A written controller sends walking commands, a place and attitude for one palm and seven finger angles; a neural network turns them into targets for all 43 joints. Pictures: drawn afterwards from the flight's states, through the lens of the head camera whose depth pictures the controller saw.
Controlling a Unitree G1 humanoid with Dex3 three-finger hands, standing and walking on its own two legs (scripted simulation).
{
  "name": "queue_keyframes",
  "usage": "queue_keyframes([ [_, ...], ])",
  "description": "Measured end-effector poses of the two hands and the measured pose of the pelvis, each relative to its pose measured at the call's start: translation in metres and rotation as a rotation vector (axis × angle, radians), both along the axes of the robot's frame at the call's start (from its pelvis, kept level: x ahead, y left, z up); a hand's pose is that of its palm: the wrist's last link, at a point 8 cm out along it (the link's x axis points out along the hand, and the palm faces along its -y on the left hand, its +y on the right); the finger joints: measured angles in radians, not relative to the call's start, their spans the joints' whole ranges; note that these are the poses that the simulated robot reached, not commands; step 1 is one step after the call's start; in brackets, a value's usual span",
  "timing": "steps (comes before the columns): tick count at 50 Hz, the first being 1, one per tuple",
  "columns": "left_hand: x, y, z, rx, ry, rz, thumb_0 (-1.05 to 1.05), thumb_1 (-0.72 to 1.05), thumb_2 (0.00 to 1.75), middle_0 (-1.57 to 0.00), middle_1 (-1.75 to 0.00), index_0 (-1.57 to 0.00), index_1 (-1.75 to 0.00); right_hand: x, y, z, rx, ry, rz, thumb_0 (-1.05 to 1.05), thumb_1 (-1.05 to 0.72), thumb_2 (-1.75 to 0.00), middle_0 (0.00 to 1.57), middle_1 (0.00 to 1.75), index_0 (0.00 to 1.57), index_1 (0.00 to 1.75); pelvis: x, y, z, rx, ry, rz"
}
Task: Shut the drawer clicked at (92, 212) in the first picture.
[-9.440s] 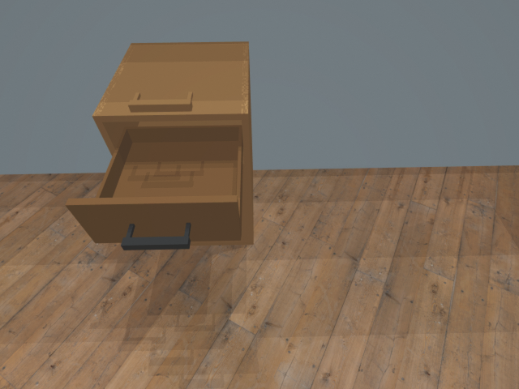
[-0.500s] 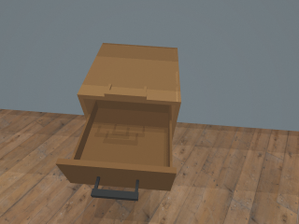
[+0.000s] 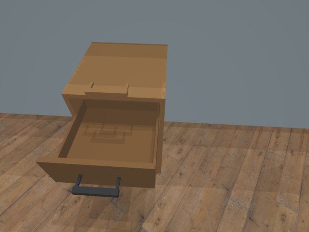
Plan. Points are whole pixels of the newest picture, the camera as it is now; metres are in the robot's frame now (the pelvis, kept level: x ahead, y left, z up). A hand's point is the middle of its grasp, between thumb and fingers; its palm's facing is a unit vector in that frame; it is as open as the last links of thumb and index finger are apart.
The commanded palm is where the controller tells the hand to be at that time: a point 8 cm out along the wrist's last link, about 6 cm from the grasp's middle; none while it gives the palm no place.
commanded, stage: come to a stop and stand still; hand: left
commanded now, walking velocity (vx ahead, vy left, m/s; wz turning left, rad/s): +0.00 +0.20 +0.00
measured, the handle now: (97, 185) +0.29 +0.22 -0.16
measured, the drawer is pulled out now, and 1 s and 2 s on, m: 0.30 0.30 0.30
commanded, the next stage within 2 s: look again from close up in 0.98 s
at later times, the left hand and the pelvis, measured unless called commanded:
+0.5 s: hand out of the picture -0.05 +0.20 -0.18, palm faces +0.09 -0.97 -0.21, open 7.4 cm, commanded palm none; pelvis -0.03 +0.02 +0.00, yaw +2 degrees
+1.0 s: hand out of the picture -0.05 +0.19 -0.18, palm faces +0.06 -0.99 -0.12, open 7.4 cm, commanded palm none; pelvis -0.02 +0.05 +0.00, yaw +1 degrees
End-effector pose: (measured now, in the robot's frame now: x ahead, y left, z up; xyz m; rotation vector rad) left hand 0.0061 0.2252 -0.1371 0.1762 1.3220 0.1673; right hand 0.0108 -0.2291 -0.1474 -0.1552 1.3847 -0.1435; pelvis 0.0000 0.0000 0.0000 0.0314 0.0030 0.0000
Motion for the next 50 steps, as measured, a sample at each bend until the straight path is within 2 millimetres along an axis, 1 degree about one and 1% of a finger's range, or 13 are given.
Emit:
queue_keyframes([
  [3, -0.007, -0.007, 0.001, 0.001, 0.005, 0.009, 0.01, 0.93, 0.9, -0.2, -0.3, -0.2, -0.3, -0.001, -0.002, 0.002, 0.007, 0.001, 0.007, 0.0, -0.91, -0.9, 0.2, 0.3, 0.2, 0.29, -0.004, -0.006, 0.002, 0.006, -0.004, 0.003],
  [7, -0.02, -0.009, 0.003, 0.005, 0.004, 0.033, 0.01, 0.93, 0.9, -0.2, -0.3, -0.2, -0.3, -0.001, 0.0, 0.002, 0.019, -0.002, 0.026, 0.0, -0.91, -0.9, 0.2, 0.3, 0.2, 0.29, -0.013, -0.008, 0.003, 0.01, -0.015, 0.017],
  [12, -0.039, -0.002, 0.003, 0.016, 0.003, 0.069, 0.01, 0.92, 0.9, -0.2, -0.3, -0.2, -0.3, -0.004, 0.004, 0.002, 0.028, -0.013, 0.056, 0.0, -0.92, -0.9, 0.2, 0.3, 0.2, 0.29, -0.024, -0.006, 0.003, 0.006, -0.028, 0.038],
  [16, -0.053, 0.008, 0.001, 0.018, 0.012, 0.091, 0.01, 0.91, 0.9, -0.2, -0.3, -0.2, -0.3, -0.011, 0.008, 0.004, 0.024, -0.02, 0.07, 0.0, -0.92, -0.9, 0.2, 0.3, 0.2, 0.29, -0.029, -0.002, 0.002, -0.004, -0.028, 0.048],
  [19, -0.059, 0.016, -0.006, 0.011, 0.027, 0.097, 0.01, 0.91, 0.9, -0.2, -0.3, -0.2, -0.3, -0.023, 0.014, 0.002, 0.016, -0.017, 0.068, 0.0, -0.92, -0.9, 0.2, 0.3, 0.2, 0.29, -0.03, 0.005, -0.002, -0.024, -0.02, 0.053],
  [22, -0.062, 0.02, -0.01, -0.001, 0.044, 0.092, 0.01, 0.91, 0.9, -0.2, -0.3, -0.2, -0.3, -0.043, 0.025, 0.003, 0.016, 0.017, 0.055, 0.0, -0.92, -0.9, 0.2, 0.3, 0.2, 0.29, -0.033, 0.009, -0.001, -0.016, -0.019, 0.043],
  [28, -0.065, 0.015, -0.006, -0.039, 0.059, 0.08, 0.01, 0.91, 0.9, -0.2, -0.3, -0.19, -0.3, -0.083, 0.052, 0.004, 0.055, 0.117, 0.025, 0.0, -0.91, -0.9, 0.2, 0.3, 0.2, 0.29, -0.031, 0.022, 0.002, -0.026, -0.015, 0.038],
  [31, -0.067, 0.012, -0.007, -0.058, 0.08, 0.075, 0.01, 0.91, 0.9, -0.2, -0.3, -0.19, -0.3, -0.097, 0.066, 0.004, 0.074, 0.152, 0.006, 0.0, -0.91, -0.9, 0.2, 0.3, 0.2, 0.29, -0.029, 0.027, 0.003, -0.026, -0.014, 0.036],
  [34, -0.069, 0.01, -0.008, -0.076, 0.099, 0.071, 0.0, 0.91, 0.9, -0.2, -0.3, -0.19, -0.3, -0.105, 0.078, 0.006, 0.086, 0.173, -0.013, 0.0, -0.91, -0.9, 0.2, 0.3, 0.2, 0.29, -0.027, 0.032, 0.003, -0.027, -0.013, 0.033],
  [37, -0.069, 0.007, -0.009, -0.09, 0.111, 0.068, 0.0, 0.91, 0.9, -0.2, -0.3, -0.19, -0.3, -0.107, 0.086, 0.007, 0.092, 0.178, -0.025, 0.0, -0.91, -0.9, 0.2, 0.3, 0.2, 0.29, -0.025, 0.036, 0.003, -0.028, -0.011, 0.031],
  [40, -0.068, 0.006, -0.011, -0.102, 0.114, 0.067, 0.0, 0.91, 0.9, -0.2, -0.3, -0.19, -0.3, -0.103, 0.092, 0.007, 0.091, 0.169, -0.033, 0.0, -0.91, -0.9, 0.2, 0.3, 0.2, 0.29, -0.022, 0.04, 0.003, -0.029, -0.011, 0.028],
  [45, -0.063, 0.007, -0.012, -0.112, 0.111, 0.062, 0.0, 0.91, 0.9, -0.2, -0.3, -0.19, -0.3, -0.088, 0.097, 0.005, 0.082, 0.128, -0.035, 0.0, -0.91, -0.9, 0.2, 0.3, 0.2, 0.29, -0.018, 0.046, 0.003, -0.03, -0.012, 0.021],
  [50, -0.06, 0.012, -0.012, -0.108, 0.109, 0.061, 0.01, 0.91, 0.9, -0.2, -0.3, -0.19, -0.3, -0.07, 0.098, 0.004, 0.073, 0.082, -0.028, 0.0, -0.91, -0.9, 0.2, 0.3, 0.2, 0.29, -0.015, 0.05, 0.003, -0.031, -0.012, 0.017],
])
